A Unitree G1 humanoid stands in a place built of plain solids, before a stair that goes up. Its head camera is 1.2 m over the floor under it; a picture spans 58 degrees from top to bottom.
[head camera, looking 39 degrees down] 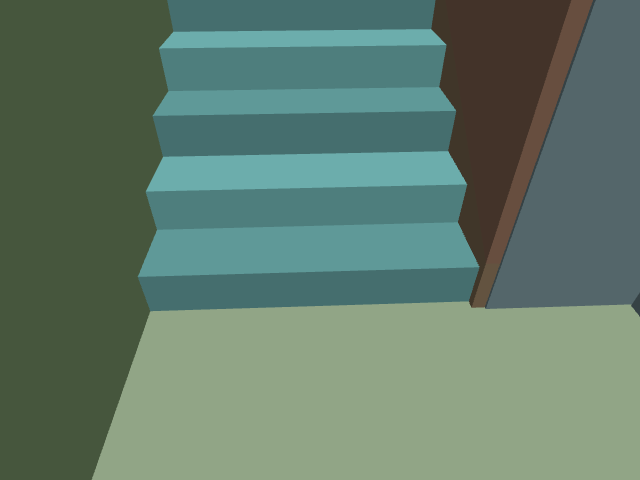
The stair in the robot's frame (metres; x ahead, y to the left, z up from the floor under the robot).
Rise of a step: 0.17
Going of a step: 0.26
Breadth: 1.18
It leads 2 degrees to the left of straight ahead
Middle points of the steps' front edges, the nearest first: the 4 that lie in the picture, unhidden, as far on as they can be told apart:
1.09 0.03 0.18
1.35 0.04 0.35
1.62 0.05 0.53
1.88 0.06 0.70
